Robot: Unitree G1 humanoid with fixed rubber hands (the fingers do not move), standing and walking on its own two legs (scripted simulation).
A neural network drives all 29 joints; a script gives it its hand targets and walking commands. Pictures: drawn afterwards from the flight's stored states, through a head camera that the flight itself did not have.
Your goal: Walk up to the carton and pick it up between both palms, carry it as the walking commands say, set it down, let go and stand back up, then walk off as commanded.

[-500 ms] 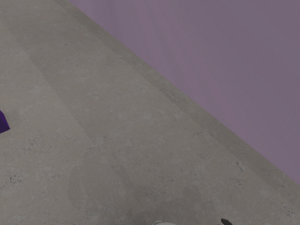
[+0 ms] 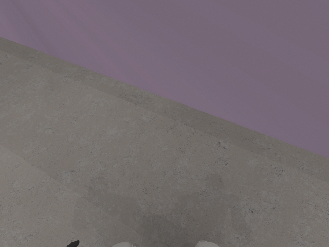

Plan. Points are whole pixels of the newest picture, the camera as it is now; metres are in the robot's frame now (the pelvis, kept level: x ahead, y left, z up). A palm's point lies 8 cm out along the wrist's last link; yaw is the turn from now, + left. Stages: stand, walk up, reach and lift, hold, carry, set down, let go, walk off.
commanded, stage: walk off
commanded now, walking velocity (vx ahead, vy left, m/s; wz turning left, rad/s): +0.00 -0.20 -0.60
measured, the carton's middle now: out of the picture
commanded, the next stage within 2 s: none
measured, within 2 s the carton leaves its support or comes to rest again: neither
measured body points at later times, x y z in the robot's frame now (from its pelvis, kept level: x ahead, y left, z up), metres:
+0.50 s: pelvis -0.02 -0.10 +0.01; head +0.02 -0.08 +0.46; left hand +0.13 +0.12 -0.14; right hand -0.05 -0.37 -0.12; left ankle +0.02 +0.03 -0.72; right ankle -0.08 -0.26 -0.64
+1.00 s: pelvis -0.10 -0.24 +0.00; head -0.05 -0.25 +0.45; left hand +0.08 -0.06 -0.15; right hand -0.12 -0.51 -0.14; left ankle -0.04 -0.17 -0.71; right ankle -0.08 -0.30 -0.72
